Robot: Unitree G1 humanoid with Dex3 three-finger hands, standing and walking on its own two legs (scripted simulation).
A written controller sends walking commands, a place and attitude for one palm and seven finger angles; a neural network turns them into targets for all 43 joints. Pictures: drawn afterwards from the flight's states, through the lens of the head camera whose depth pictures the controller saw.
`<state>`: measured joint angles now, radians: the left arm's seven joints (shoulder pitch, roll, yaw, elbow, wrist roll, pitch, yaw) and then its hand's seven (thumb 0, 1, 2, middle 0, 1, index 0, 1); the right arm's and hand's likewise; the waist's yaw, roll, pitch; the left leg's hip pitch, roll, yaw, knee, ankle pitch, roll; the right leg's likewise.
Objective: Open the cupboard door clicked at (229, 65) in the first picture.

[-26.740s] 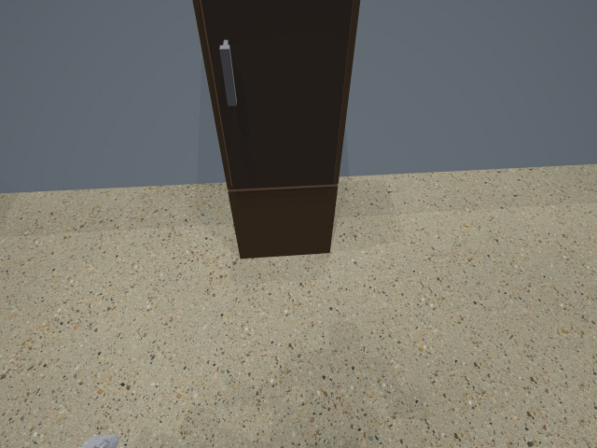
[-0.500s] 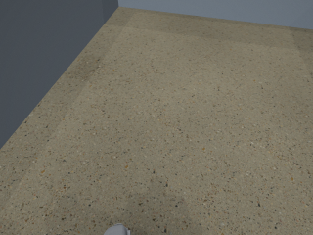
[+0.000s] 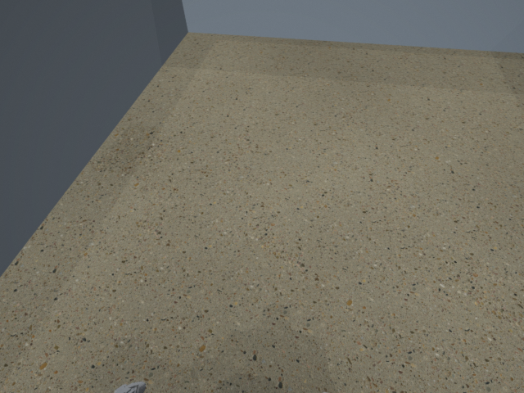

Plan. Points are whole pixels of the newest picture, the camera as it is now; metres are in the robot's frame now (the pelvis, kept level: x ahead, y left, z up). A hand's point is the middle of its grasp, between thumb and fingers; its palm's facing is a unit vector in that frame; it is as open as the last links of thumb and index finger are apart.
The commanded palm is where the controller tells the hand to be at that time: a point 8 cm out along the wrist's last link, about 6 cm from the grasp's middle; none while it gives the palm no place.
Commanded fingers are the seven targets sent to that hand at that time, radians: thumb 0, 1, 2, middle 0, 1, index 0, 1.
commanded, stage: walk to a spot facing it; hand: left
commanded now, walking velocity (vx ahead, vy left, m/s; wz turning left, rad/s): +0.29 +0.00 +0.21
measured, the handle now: out of the picture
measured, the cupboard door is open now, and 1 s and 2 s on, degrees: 51 51 51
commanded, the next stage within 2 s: turn to face it in 0.08 s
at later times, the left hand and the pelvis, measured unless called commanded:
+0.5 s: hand (163, 362) +0.20 +0.20 -0.17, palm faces +0.26 -0.95 -0.18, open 7.3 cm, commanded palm none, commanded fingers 0.00 0.90 0.90 -0.20 -0.30 -0.20 -0.30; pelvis +0.19 +0.01 +0.00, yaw +12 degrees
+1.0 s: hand (178, 342) +0.23 +0.18 -0.16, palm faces +0.52 -0.82 -0.22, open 7.4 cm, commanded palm none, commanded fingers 0.00 0.90 0.90 -0.20 -0.30 -0.20 -0.30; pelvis +0.27 -0.02 +0.00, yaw +33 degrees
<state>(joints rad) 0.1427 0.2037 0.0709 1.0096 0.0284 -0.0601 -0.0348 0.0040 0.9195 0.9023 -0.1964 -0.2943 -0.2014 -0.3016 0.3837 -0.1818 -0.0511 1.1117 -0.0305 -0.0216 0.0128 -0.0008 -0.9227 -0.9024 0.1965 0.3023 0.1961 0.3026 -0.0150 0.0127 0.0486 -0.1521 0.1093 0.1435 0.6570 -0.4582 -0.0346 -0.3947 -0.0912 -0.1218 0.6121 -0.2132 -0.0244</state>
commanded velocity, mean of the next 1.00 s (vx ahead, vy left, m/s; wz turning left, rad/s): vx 0.03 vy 0.00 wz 0.56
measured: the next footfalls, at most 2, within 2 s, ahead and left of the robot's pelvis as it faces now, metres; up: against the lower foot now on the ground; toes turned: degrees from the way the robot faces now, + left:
left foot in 0.34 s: +0.28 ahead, +0.12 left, +0.00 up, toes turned +15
right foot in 0.72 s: +0.34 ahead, -0.15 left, +0.00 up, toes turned +17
